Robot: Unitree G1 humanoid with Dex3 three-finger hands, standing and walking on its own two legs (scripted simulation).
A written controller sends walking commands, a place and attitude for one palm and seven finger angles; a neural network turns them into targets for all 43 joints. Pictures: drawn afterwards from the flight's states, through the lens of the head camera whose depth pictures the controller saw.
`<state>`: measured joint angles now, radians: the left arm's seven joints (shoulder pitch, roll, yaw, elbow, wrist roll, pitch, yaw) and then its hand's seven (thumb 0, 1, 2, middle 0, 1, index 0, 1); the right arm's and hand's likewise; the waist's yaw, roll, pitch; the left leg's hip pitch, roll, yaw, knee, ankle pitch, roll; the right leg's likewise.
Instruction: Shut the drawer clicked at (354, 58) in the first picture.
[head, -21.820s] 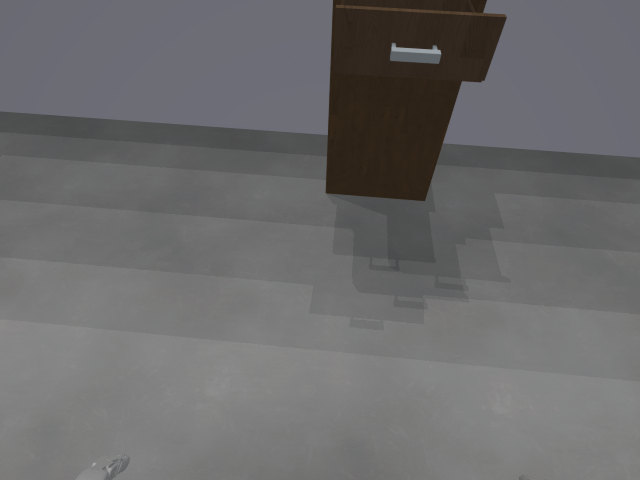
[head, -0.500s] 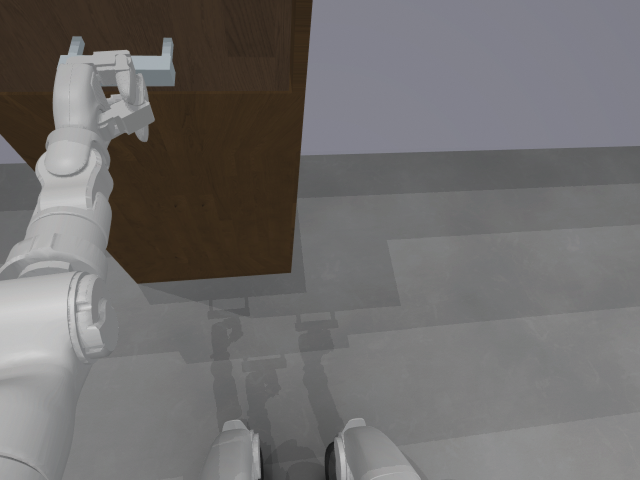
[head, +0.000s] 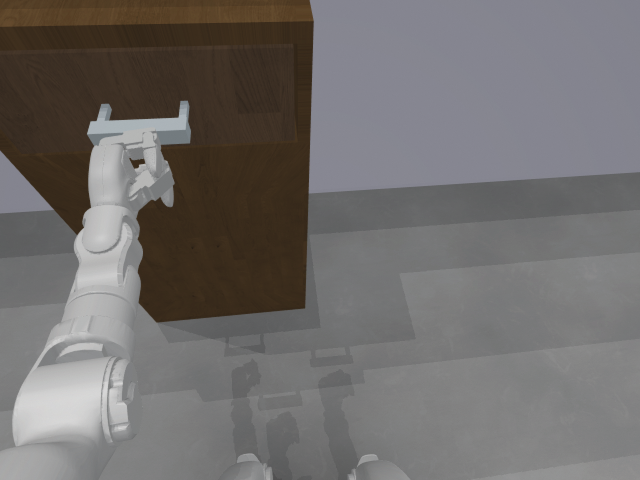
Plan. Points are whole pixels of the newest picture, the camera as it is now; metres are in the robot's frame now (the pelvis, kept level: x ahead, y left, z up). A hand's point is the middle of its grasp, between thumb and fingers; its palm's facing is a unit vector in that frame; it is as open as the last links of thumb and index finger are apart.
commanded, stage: pull the fist back off the drawer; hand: left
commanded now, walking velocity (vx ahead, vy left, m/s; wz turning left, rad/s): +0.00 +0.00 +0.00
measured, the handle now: (143, 121) +0.57 +0.21 +0.09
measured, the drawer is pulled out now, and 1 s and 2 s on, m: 0.00 0.00 0.00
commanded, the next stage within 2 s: draw the hand back to the body in 0.02 s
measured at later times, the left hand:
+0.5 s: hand (117, 225) +0.37 +0.19 +0.13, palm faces +0.08 -1.00 -0.04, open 3.3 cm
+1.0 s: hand (28, 313) +0.26 +0.21 +0.17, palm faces +0.32 -0.89 -0.31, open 3.3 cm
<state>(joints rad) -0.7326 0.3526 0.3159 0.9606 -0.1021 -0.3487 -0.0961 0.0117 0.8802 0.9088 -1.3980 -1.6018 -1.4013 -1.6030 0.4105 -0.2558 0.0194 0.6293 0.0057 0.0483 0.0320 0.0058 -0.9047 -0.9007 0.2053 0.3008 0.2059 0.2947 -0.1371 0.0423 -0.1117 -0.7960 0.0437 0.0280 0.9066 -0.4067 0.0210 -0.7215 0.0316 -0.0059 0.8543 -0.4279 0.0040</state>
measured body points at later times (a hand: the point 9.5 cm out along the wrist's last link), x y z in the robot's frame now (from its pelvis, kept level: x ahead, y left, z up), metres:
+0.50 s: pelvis +0.02 -0.02 +0.02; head +0.05 -0.03 +0.47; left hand +0.36 +0.24 +0.13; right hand +0.16 -0.27 -0.08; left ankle +0.01 +0.10 -0.69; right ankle -0.01 -0.13 -0.69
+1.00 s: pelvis +0.02 -0.01 +0.05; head +0.02 -0.04 +0.50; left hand +0.24 +0.26 +0.19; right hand +0.21 -0.23 -0.04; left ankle +0.01 +0.10 -0.69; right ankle -0.01 -0.13 -0.69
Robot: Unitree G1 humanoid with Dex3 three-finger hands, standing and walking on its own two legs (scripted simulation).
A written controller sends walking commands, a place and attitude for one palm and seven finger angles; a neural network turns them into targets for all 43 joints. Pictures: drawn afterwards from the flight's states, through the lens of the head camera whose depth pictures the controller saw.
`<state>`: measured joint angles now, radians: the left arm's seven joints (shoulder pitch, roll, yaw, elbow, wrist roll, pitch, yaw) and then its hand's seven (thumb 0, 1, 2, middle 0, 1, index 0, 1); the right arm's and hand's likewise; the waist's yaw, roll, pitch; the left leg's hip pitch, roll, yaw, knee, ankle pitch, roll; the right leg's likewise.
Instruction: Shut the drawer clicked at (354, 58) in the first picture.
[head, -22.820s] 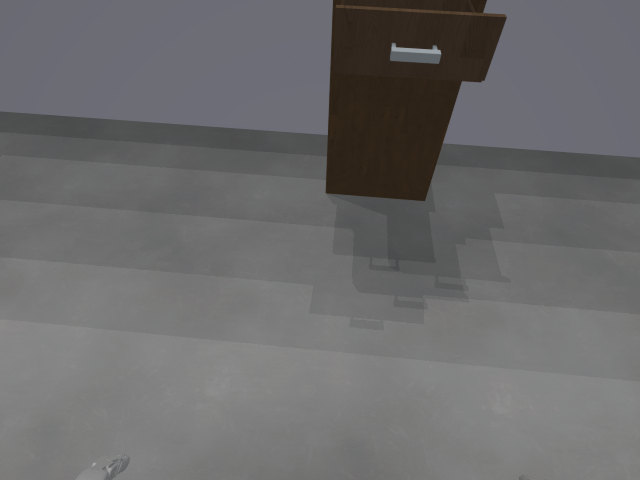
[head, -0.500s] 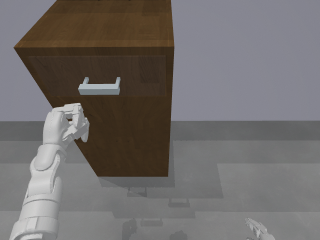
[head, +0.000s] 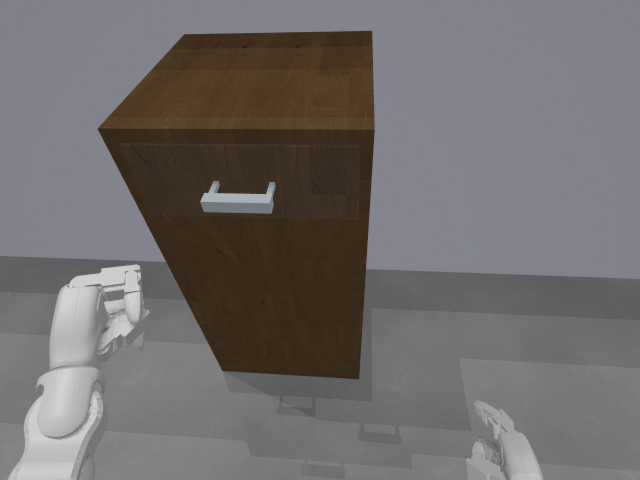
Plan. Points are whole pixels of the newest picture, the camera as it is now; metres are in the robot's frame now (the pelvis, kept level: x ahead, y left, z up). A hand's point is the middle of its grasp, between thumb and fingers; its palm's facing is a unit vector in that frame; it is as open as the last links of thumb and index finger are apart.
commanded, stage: draw the hand back to the body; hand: left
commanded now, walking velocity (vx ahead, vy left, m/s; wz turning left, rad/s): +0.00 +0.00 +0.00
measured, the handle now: (240, 195) +0.56 +0.20 +0.04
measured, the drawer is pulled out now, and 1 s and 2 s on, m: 0.00 0.00 0.00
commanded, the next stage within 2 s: step back with the hand held close in 0.50 s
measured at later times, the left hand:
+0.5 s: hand (73, 364) +0.18 +0.24 +0.16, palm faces +0.41 -0.82 -0.40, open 3.3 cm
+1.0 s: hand (69, 379) +0.17 +0.25 +0.14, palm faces +0.24 -0.83 -0.50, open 3.3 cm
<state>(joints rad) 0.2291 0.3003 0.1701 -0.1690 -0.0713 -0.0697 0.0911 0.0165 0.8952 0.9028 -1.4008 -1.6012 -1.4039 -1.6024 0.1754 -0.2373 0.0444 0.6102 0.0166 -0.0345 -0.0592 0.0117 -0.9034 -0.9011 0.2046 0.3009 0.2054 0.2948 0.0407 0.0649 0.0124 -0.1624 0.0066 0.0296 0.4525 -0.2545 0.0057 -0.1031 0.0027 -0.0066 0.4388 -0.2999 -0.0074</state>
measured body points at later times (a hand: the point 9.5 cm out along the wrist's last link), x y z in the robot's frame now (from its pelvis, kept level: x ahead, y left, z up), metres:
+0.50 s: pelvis +0.00 +0.00 +0.00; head -0.01 -0.03 +0.45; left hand +0.15 +0.28 +0.18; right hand +0.20 -0.22 -0.09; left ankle -0.01 +0.12 -0.74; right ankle -0.04 -0.11 -0.74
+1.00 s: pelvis -0.03 +0.02 +0.00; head +0.00 +0.02 +0.45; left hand +0.15 +0.29 +0.17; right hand +0.14 -0.23 -0.08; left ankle -0.01 +0.12 -0.74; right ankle -0.04 -0.11 -0.74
